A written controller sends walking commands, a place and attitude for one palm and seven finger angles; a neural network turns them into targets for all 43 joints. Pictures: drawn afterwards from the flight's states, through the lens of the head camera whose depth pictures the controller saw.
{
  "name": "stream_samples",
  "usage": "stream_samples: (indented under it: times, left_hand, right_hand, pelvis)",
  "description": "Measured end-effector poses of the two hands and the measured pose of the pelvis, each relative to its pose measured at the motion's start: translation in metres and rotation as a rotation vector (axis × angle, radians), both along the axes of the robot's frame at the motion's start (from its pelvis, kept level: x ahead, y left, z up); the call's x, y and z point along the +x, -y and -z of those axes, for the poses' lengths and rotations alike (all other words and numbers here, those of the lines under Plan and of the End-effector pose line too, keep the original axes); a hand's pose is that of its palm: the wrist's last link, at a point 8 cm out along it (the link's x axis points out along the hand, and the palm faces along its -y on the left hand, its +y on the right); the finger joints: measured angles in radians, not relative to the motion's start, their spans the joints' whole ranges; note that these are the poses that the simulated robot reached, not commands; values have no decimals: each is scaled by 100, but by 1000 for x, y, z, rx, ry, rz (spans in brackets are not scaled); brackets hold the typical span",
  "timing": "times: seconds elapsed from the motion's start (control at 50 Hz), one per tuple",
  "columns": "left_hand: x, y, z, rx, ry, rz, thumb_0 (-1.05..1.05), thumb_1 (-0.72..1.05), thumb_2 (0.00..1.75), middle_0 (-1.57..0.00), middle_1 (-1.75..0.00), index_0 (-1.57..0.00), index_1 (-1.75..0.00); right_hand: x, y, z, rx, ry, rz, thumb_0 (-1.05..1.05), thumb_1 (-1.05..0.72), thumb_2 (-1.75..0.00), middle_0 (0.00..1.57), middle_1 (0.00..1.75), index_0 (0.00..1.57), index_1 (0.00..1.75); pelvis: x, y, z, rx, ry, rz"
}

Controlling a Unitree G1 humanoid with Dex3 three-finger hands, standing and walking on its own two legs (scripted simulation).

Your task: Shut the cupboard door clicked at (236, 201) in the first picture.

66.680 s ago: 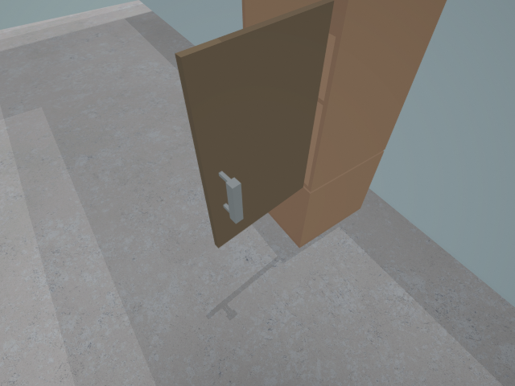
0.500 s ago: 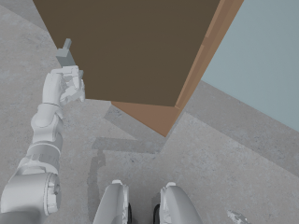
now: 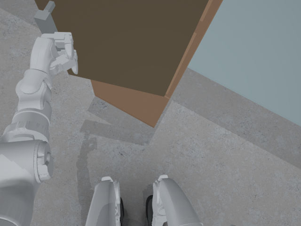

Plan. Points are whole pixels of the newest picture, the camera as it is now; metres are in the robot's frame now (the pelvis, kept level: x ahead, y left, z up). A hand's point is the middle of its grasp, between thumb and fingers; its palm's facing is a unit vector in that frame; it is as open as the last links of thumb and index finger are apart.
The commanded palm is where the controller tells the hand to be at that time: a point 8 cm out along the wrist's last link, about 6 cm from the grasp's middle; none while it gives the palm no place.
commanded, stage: push the door shut along its arc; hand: left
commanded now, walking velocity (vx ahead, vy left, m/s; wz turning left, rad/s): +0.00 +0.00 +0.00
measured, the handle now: (56, 33) +0.60 +0.21 +0.05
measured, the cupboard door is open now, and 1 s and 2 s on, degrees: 17 7 3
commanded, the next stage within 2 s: pull the fist back off the door in 0.88 s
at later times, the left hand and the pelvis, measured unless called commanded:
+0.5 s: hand (93, 38) +0.58 +0.12 +0.05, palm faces -0.30 -0.95 -0.02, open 3.1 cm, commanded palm +0.58 +0.14 +0.05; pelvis +0.01 +0.00 -0.01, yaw -3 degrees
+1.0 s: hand (98, 32) +0.60 +0.11 +0.06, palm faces -0.37 -0.93 -0.02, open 3.3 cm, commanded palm +0.63 +0.08 +0.05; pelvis +0.00 -0.01 -0.03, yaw -3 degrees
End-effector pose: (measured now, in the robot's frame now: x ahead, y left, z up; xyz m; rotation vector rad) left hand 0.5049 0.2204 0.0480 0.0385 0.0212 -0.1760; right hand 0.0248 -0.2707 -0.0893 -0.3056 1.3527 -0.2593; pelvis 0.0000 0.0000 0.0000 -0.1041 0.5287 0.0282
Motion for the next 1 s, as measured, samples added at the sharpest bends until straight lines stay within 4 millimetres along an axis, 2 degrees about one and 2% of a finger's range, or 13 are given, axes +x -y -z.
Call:
stream_samples:
  times: [0.14, 0.32, 0.48, 0.7, 0.88, 1.0]
  left_hand:
    - [24, 5, 0, 0, -7, 33, 2, 90, 90, -130, -150, -129, -150]
    - [47, 33, -1, -18, -26, 117, 2, 90, 90, -129, -150, -130, -150]
    - [68, 43, -8, -12, -14, 119, 2, 90, 90, -129, -150, -130, -150]
    - [75, 42, -7, 7, -46, 158, -2, 89, 93, -129, -150, -130, -150]
    - [84, 50, -9, 3, -47, 186, 1, 93, 97, -129, -150, -130, -150]
    - [92, 57, -10, -1, -46, 198, 2, 96, 99, -129, -150, -130, -150]
  right_hand:
    - [-12, -6, 1, -8, -25, 20, 1, -90, -89, 21, 30, 20, 30]
    - [-25, -14, 1, 3, -54, 64, 1, -90, -89, 21, 30, 20, 30]
    - [-38, -18, 3, 17, -72, 102, 1, -90, -89, 21, 30, 20, 30]
    - [-45, -11, 8, 8, -113, 93, 1, -90, -89, 21, 30, 20, 30]
    - [-43, 5, 7, -61, -82, 70, 1, -90, -89, 21, 30, 20, 30]
    - [-51, 5, 9, -84, -78, 75, 0, -90, -89, 21, 30, 20, 30]
  pelvis:
    - [0, -3, 5, -11, -25, 5]
    - [5, -6, 7, -15, -44, 20]
    - [9, -4, 10, -9, -59, 38]
    - [7, 4, 16, -7, -72, 33]
    - [0, 8, 25, -20, -85, 27]
    - [-5, 8, 32, -27, -93, 29]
